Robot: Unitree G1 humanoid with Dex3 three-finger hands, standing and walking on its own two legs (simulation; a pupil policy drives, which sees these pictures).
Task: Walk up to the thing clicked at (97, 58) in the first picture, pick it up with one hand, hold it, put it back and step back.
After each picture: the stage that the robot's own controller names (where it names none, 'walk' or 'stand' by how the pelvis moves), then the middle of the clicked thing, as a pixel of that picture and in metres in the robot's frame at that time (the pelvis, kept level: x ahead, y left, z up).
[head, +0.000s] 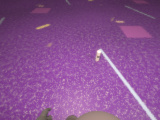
stand; (97, 56) +1.24 -0.15 -0.66
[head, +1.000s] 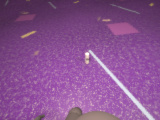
walk; (87, 58) +1.13 +0.14 -0.64
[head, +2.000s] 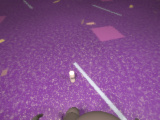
walk; (72, 77) +0.66 +0.28 -0.63
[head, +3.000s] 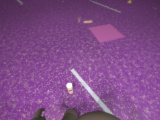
stand; (70, 88) +0.45 +0.23 -0.63
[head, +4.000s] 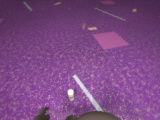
stand; (71, 95) +0.40 +0.21 -0.65
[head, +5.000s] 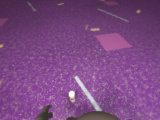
stand; (72, 97) +0.39 +0.20 -0.66
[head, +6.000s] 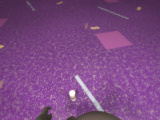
stand; (72, 96) +0.39 +0.20 -0.66
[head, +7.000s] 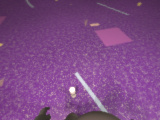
stand; (73, 92) +0.41 +0.21 -0.65
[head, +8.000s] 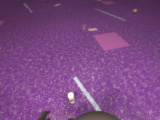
stand; (71, 98) +0.37 +0.21 -0.66
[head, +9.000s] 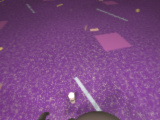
stand; (72, 98) +0.38 +0.21 -0.66
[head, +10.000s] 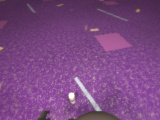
stand; (72, 98) +0.37 +0.21 -0.66
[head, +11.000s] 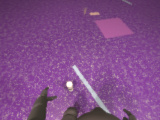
go down; (70, 87) +0.40 +0.20 -0.62
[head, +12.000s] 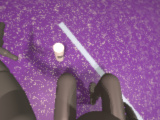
go down; (59, 53) +0.49 +0.21 -0.24
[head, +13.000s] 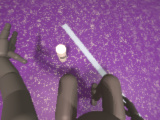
close in; (62, 54) +0.50 +0.20 -0.26
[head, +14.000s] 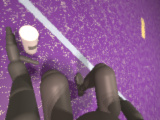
close in; (30, 43) +0.49 +0.24 -0.18
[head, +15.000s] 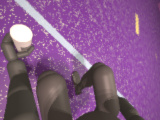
close; (23, 43) +0.47 +0.25 -0.18
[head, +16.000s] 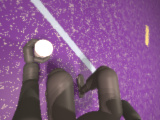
lift; (41, 51) +0.41 +0.23 -0.16
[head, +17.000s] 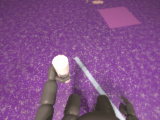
lift; (63, 71) +0.33 +0.18 +0.03
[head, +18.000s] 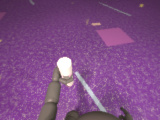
hold; (67, 74) +0.32 +0.16 +0.05
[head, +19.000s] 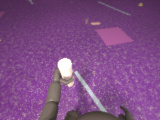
hold; (67, 74) +0.32 +0.16 +0.04
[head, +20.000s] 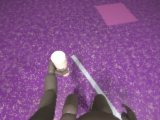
crouch; (62, 66) +0.38 +0.19 -0.01
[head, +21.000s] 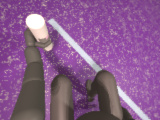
lower; (42, 37) +0.53 +0.22 -0.04
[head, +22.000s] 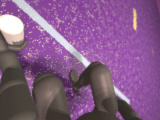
lower; (14, 37) +0.50 +0.26 -0.18
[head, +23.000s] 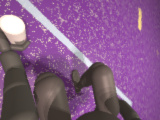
lower; (17, 37) +0.49 +0.26 -0.18
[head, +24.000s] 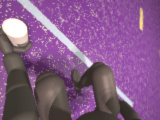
lower; (19, 39) +0.48 +0.25 -0.18
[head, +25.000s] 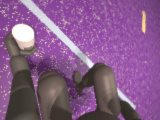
lower; (26, 43) +0.47 +0.24 -0.18
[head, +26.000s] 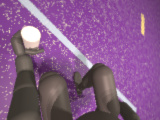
open; (31, 44) +0.48 +0.22 -0.19
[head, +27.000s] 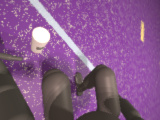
stand; (38, 43) +0.47 +0.22 -0.19
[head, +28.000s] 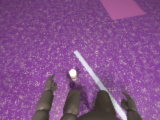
stand; (73, 75) +0.44 +0.15 -0.47
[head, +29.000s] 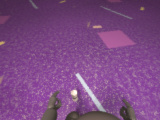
stand; (74, 96) +0.39 +0.16 -0.60
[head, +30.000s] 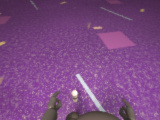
stand; (74, 96) +0.39 +0.15 -0.60
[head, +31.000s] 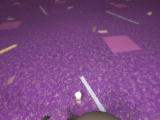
stand; (78, 98) +0.40 +0.15 -0.65
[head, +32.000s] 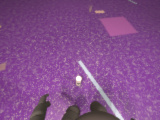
walk; (78, 81) +0.48 +0.09 -0.64
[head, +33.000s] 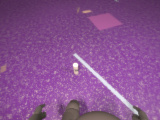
walk; (75, 69) +0.71 +0.21 -0.62
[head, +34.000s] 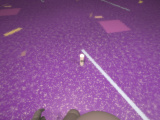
stand; (81, 60) +1.00 +0.18 -0.63
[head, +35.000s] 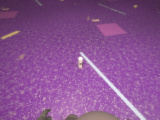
stand; (80, 63) +0.99 +0.17 -0.65
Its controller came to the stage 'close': yes
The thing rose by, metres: 0.70
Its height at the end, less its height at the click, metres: +0.00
